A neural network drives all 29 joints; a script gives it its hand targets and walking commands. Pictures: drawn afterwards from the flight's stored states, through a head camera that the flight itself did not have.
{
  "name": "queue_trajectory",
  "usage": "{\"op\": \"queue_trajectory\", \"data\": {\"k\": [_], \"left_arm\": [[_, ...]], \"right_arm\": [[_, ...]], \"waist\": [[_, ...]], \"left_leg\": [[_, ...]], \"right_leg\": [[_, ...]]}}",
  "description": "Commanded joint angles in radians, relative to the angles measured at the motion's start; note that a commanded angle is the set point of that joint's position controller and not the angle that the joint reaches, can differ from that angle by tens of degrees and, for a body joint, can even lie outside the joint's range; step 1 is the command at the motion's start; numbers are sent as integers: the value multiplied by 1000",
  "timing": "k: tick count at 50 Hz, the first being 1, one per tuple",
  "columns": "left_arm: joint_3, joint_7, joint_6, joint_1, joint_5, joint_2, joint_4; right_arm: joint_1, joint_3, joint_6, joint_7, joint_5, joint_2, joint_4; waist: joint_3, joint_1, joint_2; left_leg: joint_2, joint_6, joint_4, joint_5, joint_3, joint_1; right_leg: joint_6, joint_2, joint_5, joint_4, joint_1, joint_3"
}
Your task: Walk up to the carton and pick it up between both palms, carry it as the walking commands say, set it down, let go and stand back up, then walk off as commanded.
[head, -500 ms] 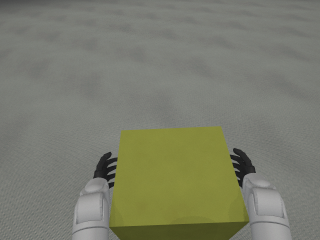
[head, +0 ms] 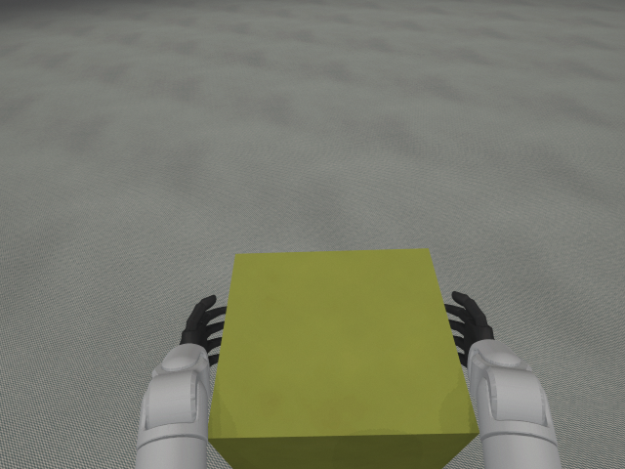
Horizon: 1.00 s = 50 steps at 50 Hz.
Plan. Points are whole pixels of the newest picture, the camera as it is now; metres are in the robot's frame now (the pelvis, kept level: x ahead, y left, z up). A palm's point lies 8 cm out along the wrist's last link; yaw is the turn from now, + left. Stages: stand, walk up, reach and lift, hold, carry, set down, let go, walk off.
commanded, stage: hold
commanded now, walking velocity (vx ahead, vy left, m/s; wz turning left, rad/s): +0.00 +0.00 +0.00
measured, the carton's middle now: (334, 370) +0.30 +0.00 -0.03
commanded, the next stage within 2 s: carry in 0.16 s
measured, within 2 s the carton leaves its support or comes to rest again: neither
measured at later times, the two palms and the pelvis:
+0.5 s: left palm (230, 307) +0.33 +0.14 +0.08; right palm (506, 306) +0.32 -0.22 +0.08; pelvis +0.06 -0.04 -0.01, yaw +1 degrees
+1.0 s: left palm (222, 319) +0.31 +0.15 +0.07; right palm (499, 316) +0.31 -0.21 +0.07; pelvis +0.09 -0.04 -0.02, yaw +0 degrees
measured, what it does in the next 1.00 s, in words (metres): shifts its weight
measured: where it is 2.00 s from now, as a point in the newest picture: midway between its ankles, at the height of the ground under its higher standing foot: outside the picture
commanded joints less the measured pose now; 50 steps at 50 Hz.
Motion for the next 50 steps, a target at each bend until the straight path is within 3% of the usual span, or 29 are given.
{"op": "queue_trajectory", "data": {"k": [1,7,8,10,11,12,13,14,17,18,19,20,21,22,23,25,27,28,30,32,35,37,38,40,42,44,46,50], "left_arm": [[-589,-202,-19,-486,-228,-786,-53],[-600,-202,-20,-466,-233,-778,-73],[-671,-207,2,-521,-267,-808,-116],[-665,-208,22,-502,-259,-834,-110],[-686,-207,29,-513,-270,-846,-141],[-713,-203,39,-537,-290,-862,-176],[-759,-197,53,-559,-322,-880,-231],[-782,-189,71,-556,-336,-881,-253],[-834,-161,130,-471,-382,-876,-321],[-843,-149,148,-442,-395,-875,-366],[-844,-134,171,-414,-404,-856,-406],[-830,-119,197,-387,-399,-820,-429],[-808,-101,218,-395,-379,-787,-429],[-801,-84,236,-413,-372,-762,-448],[-796,-70,261,-362,-377,-754,-488],[-803,-41,312,-260,-400,-752,-580],[-809,-20,355,-222,-413,-723,-635],[-824,-10,377,-216,-423,-715,-666],[-841,7,407,-191,-441,-709,-713],[-855,17,427,-185,-458,-699,-745],[-857,28,445,-187,-471,-678,-789],[-855,37,455,-176,-473,-656,-809],[-853,41,460,-166,-473,-646,-815],[-848,48,469,-140,-469,-628,-816],[-846,51,476,-122,-464,-623,-809],[-846,50,479,-125,-460,-634,-795],[-845,47,478,-133,-458,-644,-783],[-840,43,474,-143,-452,-648,-779]], "right_arm": [[-483,593,-27,171,236,805,-64],[-460,603,-27,163,238,799,-83],[-491,657,-12,182,261,834,-120],[-493,678,8,183,276,815,-140],[-513,698,15,182,293,817,-180],[-520,714,22,178,305,817,-211],[-505,728,32,168,319,819,-250],[-477,728,46,154,319,817,-266],[-411,760,98,119,338,812,-352],[-397,783,119,111,356,807,-399],[-379,799,145,102,373,797,-436],[-373,807,173,92,389,776,-465],[-416,813,197,81,404,748,-480],[-443,822,219,72,421,738,-492],[-399,833,245,64,440,753,-517],[-304,859,297,43,471,785,-582],[-269,859,340,20,479,761,-637],[-237,844,358,3,471,744,-647],[-196,842,390,-24,469,731,-695],[-185,844,412,-44,467,725,-729],[-172,838,432,-68,462,704,-775],[-153,831,444,-81,457,687,-791],[-142,828,448,-85,456,679,-796],[-117,818,455,-91,451,660,-795],[-97,812,460,-92,447,650,-789],[-102,808,460,-90,445,648,-782],[-112,807,456,-86,443,647,-778],[-132,819,452,-77,442,652,-785]], "waist": [[-206,2,-9],[-207,2,-4],[-268,10,-36],[-242,5,12],[-224,3,46],[-206,0,87],[-190,-3,141],[-183,-4,151],[-298,9,142],[-333,14,104],[-353,15,11],[-376,15,-101],[-377,11,-143],[-360,8,-131],[-346,6,-110],[-342,0,-111],[-356,-2,-82],[-355,0,-3],[-385,2,23],[-382,6,2],[-367,6,-70],[-359,3,-88],[-360,3,-80],[-374,3,-32],[-386,2,9],[-371,-1,46],[-336,-1,77],[-294,-1,30]], "left_leg": [[-14,-6,-55,121,-64,0],[-15,-8,-55,144,-64,4],[170,7,37,-110,-88,-119],[218,59,-25,-476,-203,-175],[246,66,-62,-580,-243,-196],[284,78,-100,-606,-292,-199],[331,97,-158,-591,-352,-193],[340,111,-172,-463,-354,-186],[248,74,16,118,-126,-147],[195,45,99,197,-44,-176],[142,14,226,162,28,-267],[95,-17,338,11,80,-404],[86,-29,359,-187,90,-462],[98,-29,327,-250,95,-453],[104,-26,275,-237,100,-423],[109,-16,166,-93,113,-321],[150,7,164,166,84,-195],[188,25,228,396,43,-164],[211,33,263,547,28,-131],[189,21,293,502,55,-173],[141,-5,297,226,98,-276],[124,-11,251,136,115,-274],[126,-8,241,176,114,-247],[154,7,264,394,86,-177],[204,24,268,585,41,-134],[260,43,243,674,-6,-107],[290,51,221,645,-28,-113],[276,22,226,404,1,-193]], "right_leg": [[8,13,118,-43,65,76],[9,15,139,-43,72,77],[-21,-144,-112,79,-63,20],[-36,-103,-439,108,-195,29],[-30,-93,-483,137,-245,13],[-22,-78,-441,192,-278,-21],[-10,-41,-318,259,-294,-87],[-8,-40,-239,240,-292,-103],[1,-50,-123,27,-96,-147],[-1,-84,-70,20,-10,-115],[-19,-153,104,25,84,-31],[-66,-256,360,60,183,81],[-109,-342,556,66,196,138],[-125,-370,606,68,166,140],[-121,-358,584,73,128,107],[-70,-280,540,114,58,4],[-16,-213,476,191,-53,-65],[11,-185,474,233,-107,-84],[19,-169,449,259,-138,-77],[8,-172,510,244,-105,-62],[-14,-227,746,218,-7,-20],[-22,-242,792,222,11,-24],[-21,-235,758,233,-4,-34],[-13,-201,617,268,-61,-60],[-5,-163,419,287,-104,-82],[1,-127,175,273,-149,-103],[1,-114,46,234,-168,-111],[-7,-141,154,213,-137,-94]]}}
